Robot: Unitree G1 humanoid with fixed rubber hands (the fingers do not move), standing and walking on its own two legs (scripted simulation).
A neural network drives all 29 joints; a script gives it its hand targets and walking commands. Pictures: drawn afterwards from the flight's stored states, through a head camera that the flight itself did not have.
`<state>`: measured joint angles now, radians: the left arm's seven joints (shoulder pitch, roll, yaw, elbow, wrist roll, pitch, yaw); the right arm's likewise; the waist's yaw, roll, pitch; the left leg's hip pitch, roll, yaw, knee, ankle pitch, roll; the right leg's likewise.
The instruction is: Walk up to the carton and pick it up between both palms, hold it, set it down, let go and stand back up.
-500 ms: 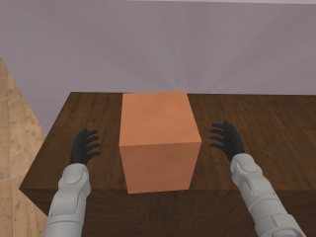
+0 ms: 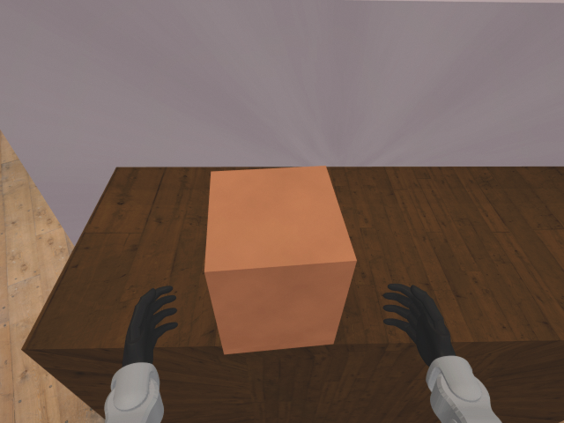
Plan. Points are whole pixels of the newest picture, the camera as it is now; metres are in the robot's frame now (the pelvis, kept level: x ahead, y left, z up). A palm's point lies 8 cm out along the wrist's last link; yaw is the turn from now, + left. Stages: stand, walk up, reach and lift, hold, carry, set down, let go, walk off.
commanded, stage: set down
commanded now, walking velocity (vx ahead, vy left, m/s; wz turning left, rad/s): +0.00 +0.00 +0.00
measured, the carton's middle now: (274, 261) +0.41 +0.05 -0.01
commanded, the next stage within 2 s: let go in 1.62 s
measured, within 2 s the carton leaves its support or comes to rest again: neither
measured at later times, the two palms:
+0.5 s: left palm (141, 408) +0.17 +0.21 -0.04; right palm (443, 413) +0.18 -0.19 -0.04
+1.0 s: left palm (126, 419) +0.16 +0.24 -0.06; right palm out of the picture +0.17 -0.19 -0.06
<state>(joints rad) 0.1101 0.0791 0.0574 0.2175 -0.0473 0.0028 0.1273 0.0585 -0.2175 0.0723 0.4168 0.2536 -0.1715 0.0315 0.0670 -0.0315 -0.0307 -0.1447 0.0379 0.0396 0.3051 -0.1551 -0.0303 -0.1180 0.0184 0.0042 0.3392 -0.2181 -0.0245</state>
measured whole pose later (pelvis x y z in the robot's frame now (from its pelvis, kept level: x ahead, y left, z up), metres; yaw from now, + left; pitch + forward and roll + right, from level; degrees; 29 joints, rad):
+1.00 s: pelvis +0.01 +0.01 +0.00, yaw -1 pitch -3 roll +0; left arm 0.28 0.17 0.02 0.46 -0.04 -0.09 0.08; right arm 0.23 -0.18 0.05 0.67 0.12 -0.31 0.05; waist 0.05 -0.03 0.02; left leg -0.08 0.03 0.06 0.33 -0.20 -0.02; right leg -0.04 0.01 0.03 0.32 -0.23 -0.01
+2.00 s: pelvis +0.01 +0.02 +0.00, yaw -1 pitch -3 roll +0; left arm 0.19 0.20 0.01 0.53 0.00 0.11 0.01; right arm 0.17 -0.18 -0.04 0.77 -0.02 -0.22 0.02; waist 0.01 -0.02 0.04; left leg -0.11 0.03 0.05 0.39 -0.22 -0.01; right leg -0.07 0.01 0.02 0.37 -0.25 0.00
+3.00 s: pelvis -0.04 +0.04 -0.01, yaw -1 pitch -3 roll -1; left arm 0.39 0.25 -0.02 0.86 0.02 -0.02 0.01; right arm 0.40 -0.24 0.00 0.87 -0.01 -0.02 -0.01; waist 0.00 -0.01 0.00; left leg -0.25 0.00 0.05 0.50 -0.21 0.03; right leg -0.20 -0.02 0.02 0.47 -0.23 0.04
